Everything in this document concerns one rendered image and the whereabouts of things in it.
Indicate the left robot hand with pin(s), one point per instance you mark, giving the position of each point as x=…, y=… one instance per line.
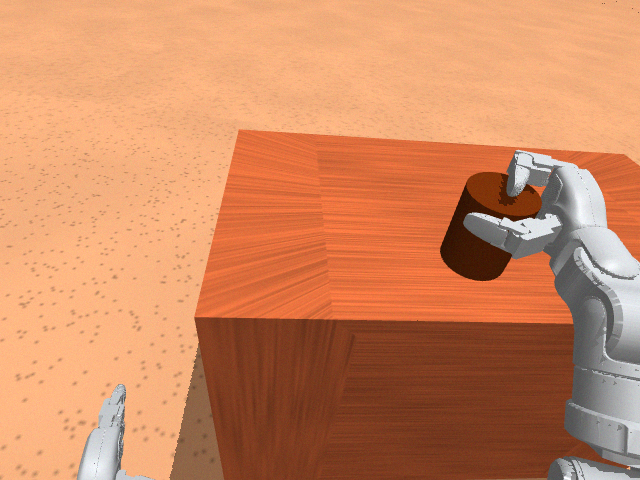
x=101, y=458

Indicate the right robot arm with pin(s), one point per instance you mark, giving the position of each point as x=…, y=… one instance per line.
x=599, y=280

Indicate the right robot hand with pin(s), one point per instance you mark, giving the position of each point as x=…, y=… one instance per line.
x=571, y=200

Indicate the can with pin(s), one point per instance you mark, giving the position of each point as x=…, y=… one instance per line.
x=485, y=192

